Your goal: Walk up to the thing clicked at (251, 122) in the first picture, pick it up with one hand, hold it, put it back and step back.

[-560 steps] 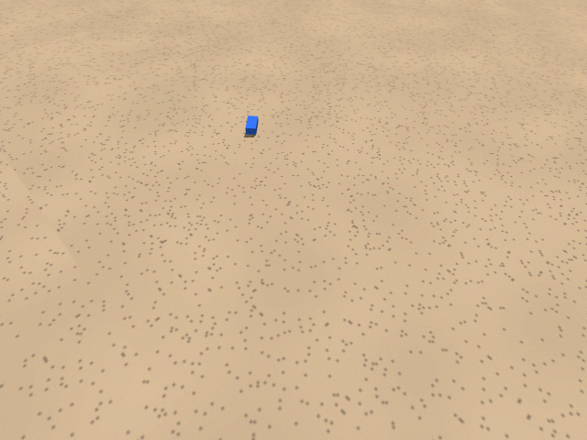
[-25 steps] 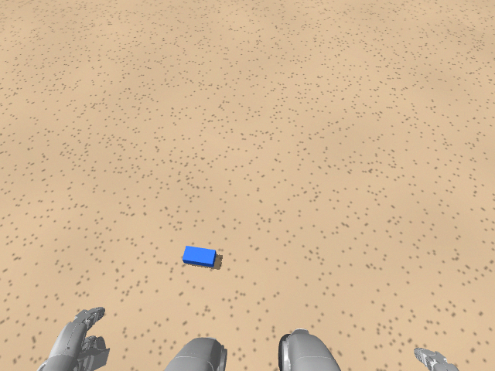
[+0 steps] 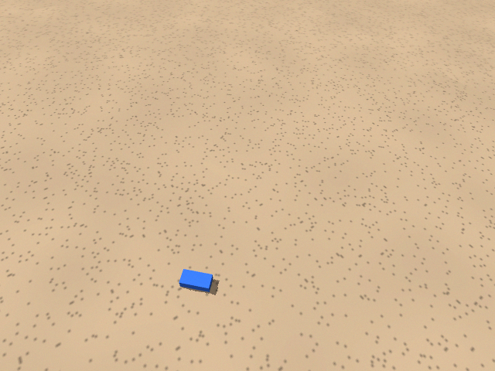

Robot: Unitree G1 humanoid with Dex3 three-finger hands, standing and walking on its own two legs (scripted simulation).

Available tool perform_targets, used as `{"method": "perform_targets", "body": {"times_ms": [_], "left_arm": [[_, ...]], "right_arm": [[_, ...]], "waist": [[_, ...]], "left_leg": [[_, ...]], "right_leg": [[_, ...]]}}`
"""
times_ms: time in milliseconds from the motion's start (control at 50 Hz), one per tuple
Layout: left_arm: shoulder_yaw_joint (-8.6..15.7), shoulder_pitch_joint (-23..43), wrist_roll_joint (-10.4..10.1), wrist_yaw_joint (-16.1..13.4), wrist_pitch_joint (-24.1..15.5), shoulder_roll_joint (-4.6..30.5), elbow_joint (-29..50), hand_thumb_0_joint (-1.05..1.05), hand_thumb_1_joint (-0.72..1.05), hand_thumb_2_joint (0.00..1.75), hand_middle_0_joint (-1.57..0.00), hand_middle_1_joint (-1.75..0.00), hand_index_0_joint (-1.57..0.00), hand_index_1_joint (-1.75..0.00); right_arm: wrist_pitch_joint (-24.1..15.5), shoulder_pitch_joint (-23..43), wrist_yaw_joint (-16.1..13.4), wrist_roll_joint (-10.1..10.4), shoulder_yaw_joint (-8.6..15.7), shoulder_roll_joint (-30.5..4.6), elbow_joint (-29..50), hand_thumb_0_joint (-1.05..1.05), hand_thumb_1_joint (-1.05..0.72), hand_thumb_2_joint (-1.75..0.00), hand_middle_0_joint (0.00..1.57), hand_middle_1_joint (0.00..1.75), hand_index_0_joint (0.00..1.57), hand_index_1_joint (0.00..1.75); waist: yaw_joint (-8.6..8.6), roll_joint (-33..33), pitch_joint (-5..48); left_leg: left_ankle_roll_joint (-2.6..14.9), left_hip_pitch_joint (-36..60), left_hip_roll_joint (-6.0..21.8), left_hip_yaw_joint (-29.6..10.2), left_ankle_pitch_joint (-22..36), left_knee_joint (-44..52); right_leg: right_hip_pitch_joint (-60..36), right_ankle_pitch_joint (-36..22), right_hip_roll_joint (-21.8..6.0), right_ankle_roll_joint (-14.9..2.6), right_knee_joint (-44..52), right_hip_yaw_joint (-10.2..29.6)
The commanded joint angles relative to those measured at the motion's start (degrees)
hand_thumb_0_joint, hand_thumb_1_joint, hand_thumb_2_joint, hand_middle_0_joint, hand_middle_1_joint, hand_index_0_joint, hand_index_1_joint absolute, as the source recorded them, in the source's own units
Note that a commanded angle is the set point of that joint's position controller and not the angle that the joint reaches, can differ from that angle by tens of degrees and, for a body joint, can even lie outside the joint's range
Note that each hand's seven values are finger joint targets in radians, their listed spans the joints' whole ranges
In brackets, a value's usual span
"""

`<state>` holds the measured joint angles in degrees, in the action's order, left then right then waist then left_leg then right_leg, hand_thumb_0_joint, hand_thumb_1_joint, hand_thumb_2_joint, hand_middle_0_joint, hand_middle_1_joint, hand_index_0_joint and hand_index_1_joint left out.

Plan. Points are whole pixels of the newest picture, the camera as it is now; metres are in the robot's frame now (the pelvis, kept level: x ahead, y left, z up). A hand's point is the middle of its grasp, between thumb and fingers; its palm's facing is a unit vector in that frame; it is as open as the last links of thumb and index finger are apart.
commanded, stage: walk up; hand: left
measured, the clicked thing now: (196, 280) +0.54 +0.19 -0.74
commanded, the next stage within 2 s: stand in 0.70 s
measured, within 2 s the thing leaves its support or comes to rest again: neither
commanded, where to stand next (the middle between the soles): +0.14 -0.04 m, yaw -5 degrees
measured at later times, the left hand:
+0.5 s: hand (103, 367) +0.15 +0.24 -0.13, palm faces -0.08 -0.93 -0.36, open 7.4 cm
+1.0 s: hand out of the picture +0.12 +0.23 -0.13, palm faces -0.07 -0.94 -0.34, open 7.4 cm
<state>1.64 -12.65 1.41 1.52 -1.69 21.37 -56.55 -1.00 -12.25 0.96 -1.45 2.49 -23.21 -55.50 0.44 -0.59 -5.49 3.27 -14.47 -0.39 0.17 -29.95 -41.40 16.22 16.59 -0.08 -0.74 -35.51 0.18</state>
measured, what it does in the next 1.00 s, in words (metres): stands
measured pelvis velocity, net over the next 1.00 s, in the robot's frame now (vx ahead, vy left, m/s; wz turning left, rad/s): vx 0.02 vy -0.02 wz -0.04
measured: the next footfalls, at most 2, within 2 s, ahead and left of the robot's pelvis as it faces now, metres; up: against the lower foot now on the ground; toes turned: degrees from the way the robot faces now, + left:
none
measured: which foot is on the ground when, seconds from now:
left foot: down 0.00-1.00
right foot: down 0.00-1.00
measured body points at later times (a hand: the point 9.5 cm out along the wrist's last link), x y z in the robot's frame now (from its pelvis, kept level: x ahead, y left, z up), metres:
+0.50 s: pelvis +0.02 -0.01 +0.02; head +0.04 -0.02 +0.46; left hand +0.15 +0.29 -0.10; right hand +0.10 -0.31 -0.12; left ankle +0.00 +0.11 -0.72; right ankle +0.05 -0.13 -0.72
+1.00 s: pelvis +0.02 -0.02 +0.02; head +0.03 -0.02 +0.47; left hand +0.13 +0.28 -0.11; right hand +0.08 -0.32 -0.11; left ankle +0.00 +0.11 -0.72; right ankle +0.05 -0.13 -0.72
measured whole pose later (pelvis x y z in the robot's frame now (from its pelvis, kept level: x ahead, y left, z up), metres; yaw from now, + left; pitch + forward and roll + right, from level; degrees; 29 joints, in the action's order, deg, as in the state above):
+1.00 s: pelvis +0.02 -0.02 +0.02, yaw -2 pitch -2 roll +1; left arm -0.3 -3.9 0.1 0.5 -1.1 19.8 -65.7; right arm -0.8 -5.6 0.7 -0.7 0.5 -19.7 -66.4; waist -0.7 0.3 -3.8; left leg -0.6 -2.5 0.8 2.8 -11.7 -16.6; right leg 9.7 7.2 0.1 -0.2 -19.2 0.9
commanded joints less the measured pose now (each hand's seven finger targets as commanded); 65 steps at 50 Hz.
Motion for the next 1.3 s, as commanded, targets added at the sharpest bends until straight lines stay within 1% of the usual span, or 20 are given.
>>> {"method": "perform_targets", "body": {"times_ms": [0, 20, 40, 60, 100, 140, 160, 180, 200, 220, 240, 260, 320, 420, 540, 660, 680, 740, 1120, 1280], "left_arm": [[1.9, 6.9, -0.6, -0.9, -0.4, 12.1, 5.6, 0.0, 0.9, 0.9, -0.2, -0.3, -0.2, -0.3], [0.9, 7.2, -1.3, -0.7, 0.0, 8.5, 5.6, 0.0, 0.9, 0.9, -0.2, -0.3, -0.2, -0.3], [1.8, 6.4, -1.0, -1.3, 0.3, 11.5, 5.0, 0.0, 0.9, 0.9, -0.2, -0.3, -0.2, -0.3], [2.4, 5.1, -1.1, -1.5, 0.1, 13.5, 4.1, 0.0, 0.9, 0.9, -0.2, -0.3, -0.2, -0.3], [1.8, 3.2, -1.5, -1.5, -0.6, 11.2, 2.6, 0.0, 0.9, 0.9, -0.2, -0.3, -0.2, -0.3], [1.7, 2.4, -1.6, -1.6, -1.3, 10.9, 1.8, 0.0, 0.9, 0.9, -0.2, -0.3, -0.2, -0.3], [1.7, 1.2, -1.7, -1.7, -1.6, 10.2, 0.8, 0.0, 0.9, 0.9, -0.2, -0.3, -0.2, -0.3], [1.8, 1.3, -1.5, -2.1, -1.9, 11.1, 0.1, 0.0, 0.9, 0.9, -0.2, -0.3, -0.2, -0.3], [2.1, 2.1, -1.2, -2.4, -2.1, 12.8, 0.0, 0.0, 0.9, 0.9, -0.2, -0.3, -0.2, -0.3], [2.1, 3.4, -1.4, -2.5, -2.4, 14.5, 0.8, 0.0, 0.9, 0.9, -0.2, -0.3, -0.2, -0.3], [2.1, 5.3, -1.5, -2.3, -2.2, 15.6, 0.9, 0.0, 0.9, 0.9, -0.2, -0.3, -0.2, -0.3], [1.5, 7.2, -1.6, -2.2, -1.9, 14.5, 1.0, 0.0, 0.9, 0.9, -0.2, -0.3, -0.2, -0.3], [0.7, 7.4, -1.7, -2.2, -1.2, 12.0, -0.2, 0.0, 0.9, 0.9, -0.2, -0.3, -0.2, -0.3], [0.6, 10.2, -1.4, -2.2, -1.2, 11.9, -1.6, 0.0, 0.9, 0.9, -0.2, -0.3, -0.2, -0.3], [0.6, 12.4, -1.4, -2.2, -0.9, 11.2, -3.5, 0.0, 0.9, 0.9, -0.2, -0.3, -0.2, -0.3], [0.8, 12.4, -1.1, -2.1, -0.7, 11.2, -4.4, 0.0, 0.9, 0.9, -0.2, -0.3, -0.2, -0.3], [0.5, 13.0, -1.5, -2.0, -0.7, 11.4, -4.8, 0.0, 0.9, 0.9, -0.2, -0.3, -0.2, -0.3], [0.5, 13.1, -1.5, -2.0, -0.6, 10.9, -4.8, 0.0, 0.9, 0.9, -0.2, -0.3, -0.2, -0.3], [-0.1, 10.2, -1.1, -2.0, -0.7, 11.0, -5.6, 0.0, 0.9, 0.9, -0.2, -0.3, -0.2, -0.3], [-0.1, 9.5, -1.2, -1.9, -0.7, 11.1, -5.5, 0.0, 0.9, 0.9, -0.2, -0.3, -0.2, -0.3]], "right_arm": [[-2.8, -5.6, -0.9, -0.4, 3.6, -10.7, 1.5, 0.0, -0.9, -0.9, 0.2, 0.3, 0.2, 0.3], [-3.2, -3.8, -1.2, -0.9, 4.2, -13.9, 2.3, 0.0, -0.9, -0.9, 0.2, 0.3, 0.2, 0.3], [-3.3, -0.8, -1.2, -0.4, 4.3, -16.2, 3.5, 0.0, -0.9, -0.9, 0.2, 0.3, 0.2, 0.3], [-3.4, 1.0, -1.2, 0.0, 4.2, -15.9, 3.6, 0.0, -0.9, -0.9, 0.2, 0.3, 0.2, 0.3], [-3.4, 4.3, -1.4, 0.0, 2.8, -12.5, 3.6, 0.0, -0.9, -0.9, 0.2, 0.3, 0.2, 0.3], [-3.0, 5.2, -1.4, 0.1, 2.6, -12.4, 3.1, 0.0, -0.9, -0.9, 0.2, 0.3, 0.2, 0.3], [-2.5, 5.4, -1.3, 0.7, 2.4, -12.3, 2.8, 0.0, -0.9, -0.9, 0.2, 0.3, 0.2, 0.3], [-1.9, 5.3, -1.4, 1.4, 2.1, -11.3, 2.8, 0.0, -0.9, -0.9, 0.2, 0.3, 0.2, 0.3], [-1.5, 4.4, -1.5, 2.0, 1.8, -10.2, 3.0, 0.0, -0.9, -0.9, 0.2, 0.3, 0.2, 0.3], [-1.2, 3.2, -1.5, 2.3, 1.6, -9.0, 2.8, 0.0, -0.9, -0.9, 0.2, 0.3, 0.2, 0.3], [-0.9, 2.8, -1.6, 2.0, 1.8, -9.0, 1.9, 0.0, -0.9, -0.9, 0.2, 0.3, 0.2, 0.3], [-0.8, 2.9, -1.7, 1.5, 1.9, -9.2, 0.8, 0.0, -0.9, -0.9, 0.2, 0.3, 0.2, 0.3], [-1.1, 7.1, -1.4, 1.4, 2.1, -10.6, -0.1, 0.0, -0.9, -0.9, 0.2, 0.3, 0.2, 0.3], [-0.9, 7.8, -1.2, 1.4, 1.3, -9.6, -2.5, 0.0, -0.9, -0.9, 0.2, 0.3, 0.2, 0.3], [-0.9, 9.1, -0.9, 1.1, 1.0, -9.3, -4.7, 0.0, -0.9, -0.9, 0.2, 0.3, 0.2, 0.3], [-1.0, 9.8, -0.9, 0.6, 1.2, -9.7, -5.7, 0.0, -0.9, -0.9, 0.2, 0.3, 0.2, 0.3], [-1.0, 10.4, -0.9, 1.2, 0.5, -7.9, -5.7, 0.0, -0.9, -0.9, 0.2, 0.3, 0.2, 0.3], [-1.2, 10.2, -1.1, 1.0, 0.5, -8.9, -6.2, 0.0, -0.9, -0.9, 0.2, 0.3, 0.2, 0.3], [-0.8, 8.8, -0.9, 0.9, 0.3, -8.3, -7.5, 0.0, -0.9, -0.9, 0.2, 0.3, 0.2, 0.3], [-0.9, 8.5, -0.9, 0.9, 0.1, -8.4, -7.2, 0.0, -0.9, -0.9, 0.2, 0.3, 0.2, 0.3]], "waist": [[-4.58, 3.6, 4.8], [-4.46, -4.1, 3.5], [-2.97, -3.6, 1.1], [-2.05, -1.7, 0.1], [-0.23, -4.4, 0.9], [0.13, -8.5, 3.5], [0.82, -8.9, 4.9], [0.53, -6.6, 6.4], [-0.24, -3.4, 8.0], [-0.92, -1.2, 8.2], [-1.66, 1.7, 7.9], [-1.99, 1.6, 7.3], [-0.27, 1.8, 7.5], [-0.65, 2.9, 8.2], [-0.31, 2.1, 7.0], [-0.26, 0.8, 6.9], [-0.77, 1.6, 7.1], [-0.82, 0.3, 8.1], [-1.02, 1.3, 6.9], [-0.85, 0.6, 7.3]], "left_leg": [[0.63, 10.8, 4.0, -6.8, 9.9, 19.3], [3.51, 10.5, 14.2, -23.3, 2.4, 27.4], [7.93, 5.6, 21.6, -28.5, -2.0, 30.0], [10.23, 3.3, 22.1, -25.6, 5.1, 27.9], [8.01, 6.0, 17.3, -15.0, 25.2, 22.1], [4.49, 6.8, 13.1, -6.9, 40.1, 16.5], [2.64, 7.1, 11.3, -4.3, 44.1, 13.5], [0.68, 6.2, 9.2, -2.6, 44.3, 11.0], [-0.75, 2.8, 7.6, -1.7, 39.6, 9.9], [-1.97, 1.0, 5.6, -1.3, 29.8, 11.4], [-2.22, 4.2, 4.8, -1.1, 21.1, 12.6], [-1.97, 6.1, 5.5, -1.8, 19.2, 15.2], [-0.21, 7.1, 7.9, -3.2, 24.4, 18.7], [-1.13, 8.2, 7.2, -1.7, 23.7, 21.1], [-1.48, 8.6, 7.5, -1.6, 21.9, 24.8], [-1.37, 9.5, 7.7, -1.0, 19.2, 26.0], [-2.14, 8.8, 8.3, -3.5, 22.6, 27.6], [-2.55, 10.3, 8.6, -3.1, 26.3, 27.3], [-2.42, 10.7, 8.3, -3.3, 20.9, 27.2], [-2.52, 10.7, 8.5, -3.5, 22.3, 27.4]], "right_leg": [[10.5, -1.4, -7.2, -5.09, 5.2, 10.1], [15.6, 2.2, 0.6, -0.96, -3.9, 5.9], [14.4, 11.5, 0.7, -0.6, -9.4, 4.4], [11.3, 13.1, -0.7, -0.55, -12.1, 6.1], [7.9, 11.6, -1.9, -0.77, -6.8, 5.1], [1.3, 3.5, -1.3, -0.88, 3.0, 1.1], [-2.7, -6.6, -0.9, -0.9, 9.4, 1.0], [-6.6, -18.3, -1.8, -1.44, 10.3, 3.0], [-11.0, -29.0, -4.7, -2.58, 8.7, 6.5], [-10.5, -28.2, -9.0, -4.64, 8.3, 11.8], [-6.5, -26.0, -11.2, -6.51, 8.4, 13.7], [-4.6, -23.6, -10.8, -5.75, 8.5, 13.0], [-5.5, -21.6, -6.5, -2.47, 8.2, 6.9], [-8.0, -21.4, -7.4, -2.09, 11.6, 8.6], [-8.5, -17.4, -6.4, -0.97, 14.2, 7.9], [-8.4, -15.6, -6.1, -0.91, 15.7, 7.7], [-9.3, -16.6, -6.6, -1.05, 16.3, 7.7], [-10.1, -19.2, -6.7, -0.92, 16.5, 7.4], [-7.4, -12.2, -6.9, -0.57, 20.2, 7.4], [-8.1, -14.8, -7.0, -0.78, 19.3, 7.1]]}}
